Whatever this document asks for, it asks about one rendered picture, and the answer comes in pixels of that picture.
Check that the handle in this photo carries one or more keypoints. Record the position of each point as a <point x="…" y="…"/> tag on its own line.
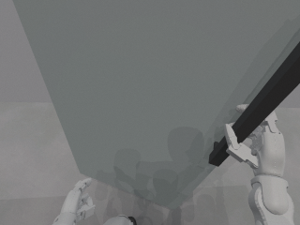
<point x="280" y="85"/>

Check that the robot left forearm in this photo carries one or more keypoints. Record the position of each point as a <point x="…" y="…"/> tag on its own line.
<point x="66" y="219"/>

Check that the robot right forearm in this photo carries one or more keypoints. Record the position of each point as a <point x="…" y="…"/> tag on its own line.
<point x="269" y="201"/>

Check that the fridge door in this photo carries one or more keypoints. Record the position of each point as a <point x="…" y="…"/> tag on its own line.
<point x="143" y="88"/>

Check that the right robot hand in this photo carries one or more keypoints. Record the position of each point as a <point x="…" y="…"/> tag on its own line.
<point x="268" y="144"/>

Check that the left robot hand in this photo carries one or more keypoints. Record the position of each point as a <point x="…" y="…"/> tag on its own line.
<point x="74" y="201"/>

